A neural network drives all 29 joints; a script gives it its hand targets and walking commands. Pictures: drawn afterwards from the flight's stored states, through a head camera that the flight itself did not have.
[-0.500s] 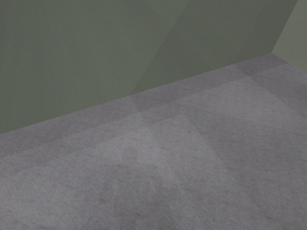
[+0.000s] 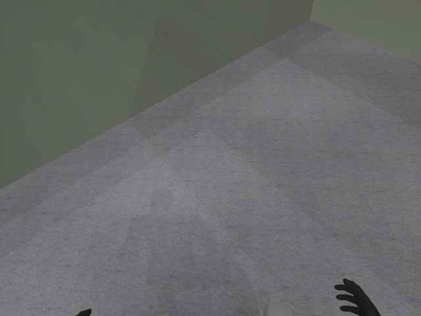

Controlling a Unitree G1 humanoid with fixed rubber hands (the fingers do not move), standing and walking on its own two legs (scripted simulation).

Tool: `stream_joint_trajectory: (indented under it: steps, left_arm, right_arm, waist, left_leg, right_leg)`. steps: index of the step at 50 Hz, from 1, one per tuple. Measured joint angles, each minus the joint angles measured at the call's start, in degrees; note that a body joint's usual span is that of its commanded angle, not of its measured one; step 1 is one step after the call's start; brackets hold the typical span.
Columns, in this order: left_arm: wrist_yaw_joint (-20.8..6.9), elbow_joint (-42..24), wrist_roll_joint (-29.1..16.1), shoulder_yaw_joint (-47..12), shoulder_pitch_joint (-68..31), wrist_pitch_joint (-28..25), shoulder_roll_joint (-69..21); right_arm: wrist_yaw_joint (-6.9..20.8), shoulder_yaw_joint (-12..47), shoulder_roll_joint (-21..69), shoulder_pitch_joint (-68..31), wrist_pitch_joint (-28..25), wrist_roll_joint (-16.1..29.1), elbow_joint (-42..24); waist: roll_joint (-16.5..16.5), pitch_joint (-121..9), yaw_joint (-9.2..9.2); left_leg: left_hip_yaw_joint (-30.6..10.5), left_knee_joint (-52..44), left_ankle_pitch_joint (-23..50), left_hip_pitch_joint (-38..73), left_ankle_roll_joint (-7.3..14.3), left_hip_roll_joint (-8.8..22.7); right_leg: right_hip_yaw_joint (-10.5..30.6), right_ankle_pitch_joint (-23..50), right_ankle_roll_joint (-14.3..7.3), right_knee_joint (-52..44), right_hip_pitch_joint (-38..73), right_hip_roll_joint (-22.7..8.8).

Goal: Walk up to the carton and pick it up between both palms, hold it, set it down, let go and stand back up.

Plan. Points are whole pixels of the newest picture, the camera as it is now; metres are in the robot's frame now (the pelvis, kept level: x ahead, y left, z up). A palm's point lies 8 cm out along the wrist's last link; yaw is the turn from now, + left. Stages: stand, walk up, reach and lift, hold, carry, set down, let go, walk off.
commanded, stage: walk up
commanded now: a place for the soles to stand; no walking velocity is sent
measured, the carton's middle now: out of the picture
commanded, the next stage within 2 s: none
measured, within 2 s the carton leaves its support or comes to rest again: neither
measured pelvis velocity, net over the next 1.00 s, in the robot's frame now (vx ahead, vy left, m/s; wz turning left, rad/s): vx -0.14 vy -0.17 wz -0.90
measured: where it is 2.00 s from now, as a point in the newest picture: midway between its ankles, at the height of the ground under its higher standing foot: outside the picture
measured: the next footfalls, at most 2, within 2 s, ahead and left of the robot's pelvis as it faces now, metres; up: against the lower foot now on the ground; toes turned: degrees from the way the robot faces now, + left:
left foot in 0.30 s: +0.10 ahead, +0.01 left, +0.00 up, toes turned -15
right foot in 0.72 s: -0.16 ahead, -0.28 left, +0.00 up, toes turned -45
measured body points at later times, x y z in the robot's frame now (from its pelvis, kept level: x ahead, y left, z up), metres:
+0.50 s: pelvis -0.05 -0.05 +0.02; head -0.04 -0.03 +0.47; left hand +0.16 +0.15 -0.11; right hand -0.11 -0.35 -0.08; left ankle +0.06 +0.02 -0.71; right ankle -0.07 -0.21 -0.62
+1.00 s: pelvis -0.14 -0.17 +0.01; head -0.16 -0.20 +0.46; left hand +0.08 -0.01 -0.10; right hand -0.30 -0.41 -0.12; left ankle -0.01 -0.13 -0.67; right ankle -0.19 -0.25 -0.71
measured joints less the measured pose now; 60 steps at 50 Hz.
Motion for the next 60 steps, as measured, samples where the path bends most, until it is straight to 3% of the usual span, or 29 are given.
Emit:
stream_joint_trajectory:
  steps: [2, 3, 6, 9, 14, 16, 17, 19, 21, 26, 31, 34, 36, 38, 40, 43, 50, 55, 56, 58, 60]
  left_arm:
    - [0.07, 0.96, -0.30, 0.24, -0.75, -1.29, -1.12]
    - [0.28, 1.06, -0.26, 0.04, -0.63, -1.78, -1.70]
    - [0.72, 1.42, -0.30, -0.70, 0.09, -1.46, -2.79]
    - [1.41, 1.02, 0.89, -1.39, 0.49, -0.48, -3.06]
    - [1.07, 0.33, 1.19, -1.25, -0.14, 0.47, -1.73]
    - [0.82, 0.80, 0.80, -1.07, -0.83, 1.13, -0.86]
    - [0.80, 1.33, 0.70, -0.89, -1.21, 1.55, -0.62]
    - [0.96, 1.92, 1.78, -0.76, -0.95, 2.48, -1.12]
    - [0.38, 2.38, 2.65, -1.05, -0.48, 2.94, -1.40]
    - [-1.63, 3.24, 1.81, -0.05, 0.99, 2.26, 0.84]
    - [-2.52, 6.14, 0.85, 0.55, 1.81, 3.00, 1.62]
    - [-2.84, 7.12, -0.36, 0.33, 1.96, 2.54, 0.77]
    - [-2.85, 7.60, -1.24, 0.39, 2.14, 1.36, -0.11]
    - [-2.08, 8.41, -1.49, 0.58, 1.74, -0.15, -1.94]
    - [-0.88, 8.74, -1.67, 0.08, 2.34, -0.79, -3.15]
    - [0.87, 10.03, -1.33, -0.48, 3.38, -0.48, -4.55]
    - [1.54, 8.18, -0.29, -0.23, 6.02, -0.38, -3.61]
    - [1.41, 6.73, -0.18, -0.53, 6.44, -0.11, -2.76]
    - [1.39, 6.70, -0.38, -0.68, 6.29, 0.06, -2.35]
    - [1.55, 6.93, -0.24, -0.89, 6.03, 0.42, -2.03]
    - [1.48, 6.86, 0.95, -1.30, 6.06, 1.00, -2.47]
  right_arm:
    - [0.36, -0.47, -1.80, -0.61, 0.50, 0.19, 0.83]
    - [0.47, -0.69, -2.37, -0.73, 1.08, 0.58, 1.17]
    - [0.05, -0.28, -2.39, -1.13, 2.04, 2.69, 1.47]
    - [0.09, 0.63, -1.28, -0.69, 0.49, 3.63, 1.29]
    - [0.32, 1.93, 1.10, 2.39, -1.04, 3.95, 0.96]
    - [0.08, 2.02, 2.32, 3.82, -1.19, 3.55, 1.03]
    - [-0.06, 2.23, 2.85, 4.68, -1.13, 2.80, 1.02]
    - [-0.42, 2.53, 2.54, 6.13, -0.73, 1.05, 1.38]
    - [-0.98, 1.77, 1.77, 6.71, -0.69, -0.15, 2.62]
    - [-1.55, 0.29, 1.34, 7.94, -1.42, -0.73, 3.85]
    - [-1.15, 0.02, 1.15, 8.42, -2.03, -1.70, 3.71]
    - [-0.72, -0.08, 0.18, 8.57, -2.22, -2.34, 3.20]
    - [-0.55, -0.59, -0.81, 8.72, -1.85, -2.69, 3.28]
    - [-0.35, -1.50, -2.23, 9.03, -0.64, -2.29, 4.18]
    - [0.40, -2.25, -2.74, 10.03, 1.37, -0.25, 4.81]
    - [1.29, -2.05, -2.90, 9.79, 1.90, 2.38, 5.19]
    - [1.62, -0.28, -0.07, 10.58, -0.94, 2.13, 3.03]
    - [0.79, 0.02, 1.29, 11.34, -1.44, 2.02, 0.52]
    - [0.47, 0.03, 1.84, 11.30, -1.74, 1.75, 0.14]
    - [-0.32, 0.66, 2.54, 11.44, -2.07, 0.40, -0.69]
    - [-1.12, 0.75, 2.35, 11.47, -2.10, -0.50, -0.62]
  waist:
    - [3.82, 0.89, -0.16]
    - [5.03, 0.65, -0.19]
    - [4.52, -0.22, 1.40]
    - [3.07, -0.56, 1.85]
    - [-0.66, -1.58, 1.94]
    - [-2.99, -1.85, 1.21]
    - [-4.53, -2.02, 0.91]
    - [-5.27, -3.47, 0.47]
    - [-4.43, -4.40, -0.53]
    - [-4.88, -5.70, -1.33]
    - [-4.47, -6.38, -1.09]
    - [-2.85, -6.09, -1.22]
    - [-1.06, -6.19, -1.34]
    - [2.69, -5.35, -1.52]
    - [3.91, -6.73, -0.23]
    - [4.41, -7.33, 1.47]
    - [1.39, -8.02, 2.69]
    - [-0.89, -8.16, 2.25]
    - [-2.19, -7.85, 1.63]
    - [-4.95, -7.67, 0.85]
    - [-4.95, -8.06, 0.36]
  left_leg:
    - [-2.29, 5.81, -3.68, -1.64, 1.76, 3.33]
    - [-5.04, 9.68, -8.59, -3.47, 2.28, 2.68]
    - [-10.02, 20.11, -17.35, -8.39, 1.98, -4.21]
    - [-9.95, 20.33, -12.00, -11.17, 1.86, -8.22]
    - [-9.36, 5.68, -3.97, -8.32, 1.98, -11.74]
    - [-9.16, -1.11, 4.22, -5.41, 3.30, -12.59]
    - [-8.16, -1.73, 5.77, -4.71, 4.16, -12.58]
    - [-5.84, -2.67, 5.51, -3.65, 4.83, -10.67]
    - [-4.20, -4.48, 5.58, -2.01, 4.63, -8.13]
    - [0.50, -7.82, 7.58, 0.63, 2.47, -4.21]
    - [4.95, -6.96, 7.33, 1.09, 1.16, -0.32]
    - [7.06, -5.11, 6.70, 0.78, 0.87, 2.56]
    - [7.36, -1.75, 4.43, -0.39, 1.09, 5.00]
    - [3.42, 5.12, -6.44, -2.57, 2.32, 7.35]
    - [-3.36, 13.77, -14.39, -6.92, 2.20, 3.78]
    - [-8.37, 20.53, -13.26, -11.16, 2.09, -1.94]
    - [-8.59, 13.38, -3.53, -12.89, 1.51, -7.42]
    - [-9.49, -2.38, 1.05, -6.27, 2.24, -9.86]
    - [-9.48, -4.99, 5.77, -4.85, 2.68, -10.48]
    - [-7.24, -4.82, 5.98, -3.52, 2.97, -10.66]
    - [-5.25, -4.24, 3.18, -2.01, 2.90, -8.64]
  right_leg:
    - [-1.59, 3.98, 1.14, -1.20, 1.17, 2.82]
    - [-1.77, 3.62, 0.94, -0.27, 0.54, 4.15]
    - [1.34, 4.47, -0.59, -0.95, -1.33, 6.81]
    - [3.62, 8.37, -1.75, -5.64, -1.16, 9.65]
    - [6.33, 12.34, -2.58, -9.10, -1.12, 14.52]
    - [7.45, 12.63, -2.62, -8.25, -1.23, 15.74]
    - [8.08, 8.97, -1.83, -6.46, -1.66, 15.77]
    - [5.34, 2.15, 0.90, 3.57, -5.31, 15.37]
    - [2.44, 1.12, 2.28, 14.61, -8.39, 13.69]
    - [4.93, 6.21, 2.85, 24.56, -9.66, 6.35]
    - [4.56, 2.79, 3.14, 16.25, -4.74, -0.44]
    - [2.07, -3.50, 1.79, 5.95, 0.25, -2.85]
    - [0.12, -4.41, 0.81, -0.48, 3.96, -2.74]
    - [-1.25, 0.23, 1.52, -0.01, 4.50, 0.18]
    - [-0.52, -0.68, 0.56, 1.71, 2.98, 2.16]
    - [1.70, 0.73, -1.89, -1.18, 3.16, 5.27]
    - [4.43, 5.24, -4.25, -9.18, 5.08, 12.06]
    - [6.12, 4.92, -5.45, -9.24, 5.44, 16.91]
    - [6.73, 3.97, -5.51, -7.74, 5.26, 17.10]
    - [7.67, -1.55, -2.59, -1.00, 3.19, 16.48]
    - [3.99, -3.59, -0.35, 8.51, -0.71, 15.06]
